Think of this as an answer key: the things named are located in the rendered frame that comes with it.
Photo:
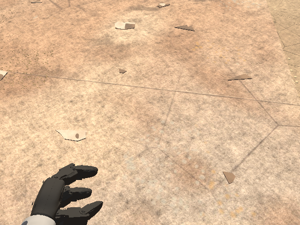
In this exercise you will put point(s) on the left robot forearm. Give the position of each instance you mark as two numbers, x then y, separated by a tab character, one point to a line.
38	220

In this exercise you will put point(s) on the left robot hand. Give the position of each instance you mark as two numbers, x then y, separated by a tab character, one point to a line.
55	193

